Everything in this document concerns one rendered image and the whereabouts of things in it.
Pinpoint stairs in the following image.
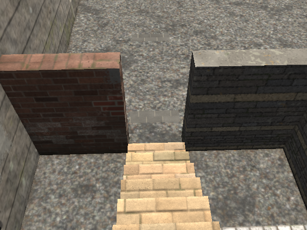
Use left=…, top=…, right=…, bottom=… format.
left=112, top=142, right=221, bottom=230

